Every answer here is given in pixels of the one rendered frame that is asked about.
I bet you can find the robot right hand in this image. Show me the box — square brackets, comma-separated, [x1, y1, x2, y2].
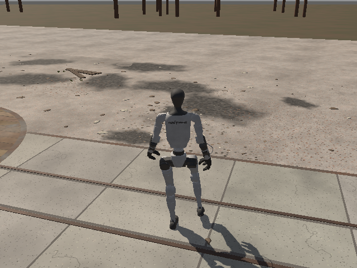
[199, 158, 211, 171]

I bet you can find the robot right shin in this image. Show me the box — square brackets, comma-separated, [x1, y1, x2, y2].
[192, 172, 202, 209]

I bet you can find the robot right upper arm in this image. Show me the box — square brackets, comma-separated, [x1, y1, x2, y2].
[190, 113, 204, 144]

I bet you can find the robot right forearm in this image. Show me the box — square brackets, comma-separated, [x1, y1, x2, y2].
[199, 135, 210, 160]

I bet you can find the robot right thigh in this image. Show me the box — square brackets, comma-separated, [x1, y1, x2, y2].
[186, 155, 198, 182]

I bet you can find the robot left upper arm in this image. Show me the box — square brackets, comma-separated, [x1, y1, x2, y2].
[151, 113, 166, 143]

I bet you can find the robot left hand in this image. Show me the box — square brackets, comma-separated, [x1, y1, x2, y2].
[147, 150, 160, 160]

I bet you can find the robot left forearm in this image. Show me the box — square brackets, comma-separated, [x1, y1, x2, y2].
[148, 135, 157, 153]

